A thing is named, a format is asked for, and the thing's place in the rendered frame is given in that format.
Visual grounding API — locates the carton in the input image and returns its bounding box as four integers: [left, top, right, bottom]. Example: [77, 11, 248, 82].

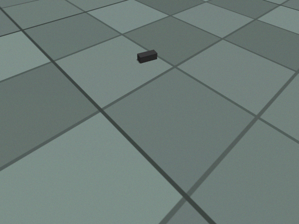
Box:
[137, 50, 157, 63]

